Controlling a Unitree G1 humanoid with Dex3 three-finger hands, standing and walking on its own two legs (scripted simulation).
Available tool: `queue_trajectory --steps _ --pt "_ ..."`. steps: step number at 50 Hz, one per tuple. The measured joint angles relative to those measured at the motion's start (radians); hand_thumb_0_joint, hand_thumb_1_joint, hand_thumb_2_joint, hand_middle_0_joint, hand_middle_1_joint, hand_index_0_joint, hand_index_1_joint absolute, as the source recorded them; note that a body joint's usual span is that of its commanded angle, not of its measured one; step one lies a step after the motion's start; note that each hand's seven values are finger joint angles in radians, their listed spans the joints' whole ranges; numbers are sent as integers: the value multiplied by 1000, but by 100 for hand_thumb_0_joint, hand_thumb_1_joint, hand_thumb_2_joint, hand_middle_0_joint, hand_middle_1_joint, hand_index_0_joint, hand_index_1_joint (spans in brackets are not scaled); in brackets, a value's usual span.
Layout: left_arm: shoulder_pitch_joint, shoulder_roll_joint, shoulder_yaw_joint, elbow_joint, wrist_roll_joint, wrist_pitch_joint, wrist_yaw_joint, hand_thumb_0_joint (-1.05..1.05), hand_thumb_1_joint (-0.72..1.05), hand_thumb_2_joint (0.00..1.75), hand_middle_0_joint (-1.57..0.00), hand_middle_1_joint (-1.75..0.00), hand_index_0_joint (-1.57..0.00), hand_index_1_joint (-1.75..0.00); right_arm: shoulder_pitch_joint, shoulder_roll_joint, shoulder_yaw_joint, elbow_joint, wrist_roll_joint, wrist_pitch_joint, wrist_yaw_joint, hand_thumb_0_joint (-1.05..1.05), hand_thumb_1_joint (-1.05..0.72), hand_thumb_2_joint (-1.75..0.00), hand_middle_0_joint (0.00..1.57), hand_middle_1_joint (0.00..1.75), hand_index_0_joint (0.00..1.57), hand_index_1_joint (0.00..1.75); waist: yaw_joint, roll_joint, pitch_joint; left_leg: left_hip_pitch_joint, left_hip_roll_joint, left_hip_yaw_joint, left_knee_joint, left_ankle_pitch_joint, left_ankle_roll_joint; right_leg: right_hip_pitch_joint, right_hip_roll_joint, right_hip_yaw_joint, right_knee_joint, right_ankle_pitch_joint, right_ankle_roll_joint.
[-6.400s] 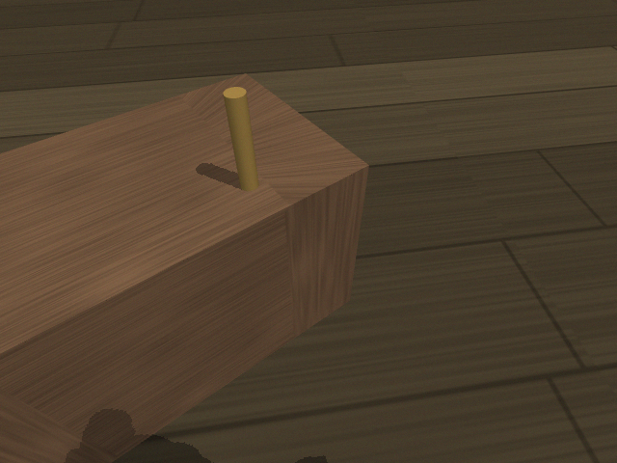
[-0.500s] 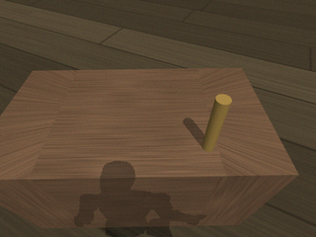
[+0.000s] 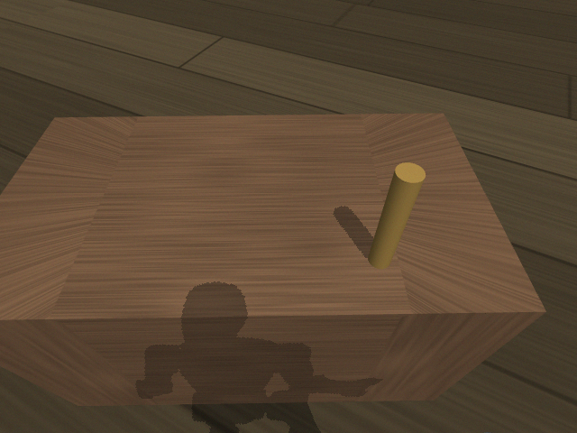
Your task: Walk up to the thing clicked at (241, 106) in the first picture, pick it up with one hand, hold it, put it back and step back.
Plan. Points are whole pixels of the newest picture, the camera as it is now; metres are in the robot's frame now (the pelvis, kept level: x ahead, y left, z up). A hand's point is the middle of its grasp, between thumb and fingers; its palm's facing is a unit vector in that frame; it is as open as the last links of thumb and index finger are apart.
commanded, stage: rise first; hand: right
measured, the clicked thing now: (392, 222) +0.46 -0.17 -0.01
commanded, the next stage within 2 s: go down in 1.48 s
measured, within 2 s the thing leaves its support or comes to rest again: neither
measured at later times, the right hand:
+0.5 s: hand (479, 403) +0.19 -0.25 -0.08, palm faces +0.24 +0.90 -0.36, open 16.7 cm
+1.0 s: hand (495, 386) +0.19 -0.24 -0.01, palm faces +0.27 +0.90 -0.35, open 17.5 cm
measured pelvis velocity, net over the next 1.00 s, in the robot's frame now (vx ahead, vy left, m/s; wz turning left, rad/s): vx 0.01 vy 0.00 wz -0.01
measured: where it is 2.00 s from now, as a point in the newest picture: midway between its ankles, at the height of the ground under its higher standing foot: outside the picture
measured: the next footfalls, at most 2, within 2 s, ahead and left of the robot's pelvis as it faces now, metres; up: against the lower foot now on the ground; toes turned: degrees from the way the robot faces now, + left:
none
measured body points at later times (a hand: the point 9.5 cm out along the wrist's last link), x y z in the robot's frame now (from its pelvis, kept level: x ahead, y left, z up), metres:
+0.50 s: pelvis +0.01 +0.01 +0.00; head +0.03 +0.01 +0.45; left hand +0.17 +0.27 -0.09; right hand +0.17 -0.30 -0.05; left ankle +0.00 +0.14 -0.75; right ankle -0.01 -0.13 -0.75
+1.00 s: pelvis +0.01 +0.00 +0.00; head +0.01 +0.02 +0.45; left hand +0.17 +0.27 -0.09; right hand +0.17 -0.29 +0.01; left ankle +0.00 +0.14 -0.75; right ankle -0.01 -0.13 -0.75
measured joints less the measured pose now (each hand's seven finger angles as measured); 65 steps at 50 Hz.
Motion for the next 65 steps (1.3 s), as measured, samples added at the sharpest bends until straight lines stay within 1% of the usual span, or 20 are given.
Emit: queue_trajectory --steps 2,4,7,10,14,19,22,25,30,37,44,50,56,65 --pt "-24 -21 24 -42 -18 -31 13 0 80 79 -13 -22 -13 -22 -28 15 -27 -39 18 -35 -15 1 -80 -79 15 21 15 22 -2 2 7 -43 0 -2 34 -8 1 -41 0 0 31 -7 0" --pt "-62 -37 50 -55 -19 -48 26 0 71 71 -11 -18 -10 -18 -70 25 -54 -56 17 -51 -31 1 -71 -70 13 17 13 17 -2 4 3 -88 -1 -2 67 -17 2 -86 0 1 62 -14 1" --pt "-85 -60 95 -98 0 -53 31 0 55 55 -8 -13 -8 -13 -87 41 -107 -123 0 -60 -38 1 -55 -55 11 12 11 12 -3 5 -20 -129 -3 -3 86 -21 5 -125 -2 1 80 -18 3" --pt "-61 -72 111 -142 13 -52 32 0 36 40 -7 -10 -7 -10 -49 43 -131 -201 -9 -59 -41 0 -37 -40 10 9 9 9 -1 1 -47 -124 -7 -2 71 -19 6 -122 -6 2 69 -18 5" --pt "-9 -82 109 -188 14 -33 39 0 12 25 -6 -8 -7 -7 20 40 -138 -289 -8 -40 -47 0 -13 -26 8 7 8 7 -2 -8 -75 -107 -11 -1 59 -24 7 -107 -11 1 61 -26 7" --pt "36 -97 104 -246 20 -19 52 0 -17 14 -6 -7 -7 -6 78 45 -137 -375 -12 -27 -54 0 14 -16 7 6 7 6 -4 -16 -75 -84 -11 0 58 -33 8 -83 -11 2 57 -34 7" --pt "61 -100 98 -303 21 -21 63 -1 -30 10 -6 -7 -7 -6 104 51 -138 -441 -14 -26 -60 0 27 -12 6 5 6 6 -9 -17 -68 -68 -10 1 57 -38 8 -65 -10 2 51 -35 8" --pt "82 -105 84 -361 21 -26 67 -1 -38 8 -6 -7 -7 -6 130 54 -141 -517 -16 -36 -62 -1 36 -9 6 5 6 6 -12 -16 -65 -51 -9 3 54 -41 8 -47 -10 4 44 -35 8" --pt "102 -118 64 -404 23 -32 60 -1 -46 5 -6 -7 -7 -6 171 56 -151 -614 -14 -46 -57 -1 47 -7 6 5 6 6 -16 -15 -71 -26 -9 6 47 -46 8 -22 -10 6 36 -38 9" --pt "117 -127 80 -401 26 -23 45 -1 -49 4 -6 -7 -7 -6 222 66 -163 -716 -10 -37 -44 -1 54 -5 5 5 6 6 -20 -24 -65 -5 -6 7 43 -49 6 -2 -7 6 32 -41 7" --pt "116 -115 93 -396 31 -24 48 -1 -50 4 -6 -7 -7 -6 252 69 -165 -806 -13 -54 -42 -1 55 -5 5 5 6 6 -23 -27 -47 8 -3 6 41 -45 4 12 -4 5 28 -36 6" --pt "112 -117 103 -387 35 -26 42 -1 -51 5 -6 -7 -6 -6 276 68 -167 -870 -15 -73 -33 -1 55 -5 5 5 6 6 -25 -25 -46 16 -3 7 38 -41 5 19 -4 7 27 -33 6" --pt "118 -119 107 -401 34 -34 39 -1 -51 5 -6 -7 -6 -6 300 69 -170 -919 -14 -92 -28 -2 55 -5 5 5 6 6 -26 -26 -42 22 -3 9 36 -37 5 23 -4 8 27 -29 5" --pt "120 -119 129 -390 35 -53 33 -1 -52 6 -6 -7 -6 -6 325 70 -173 -967 -14 -116 -19 -2 55 -5 6 5 6 6 -30 -31 -37 22 -2 8 38 -30 5 24 -3 8 27 -22 5"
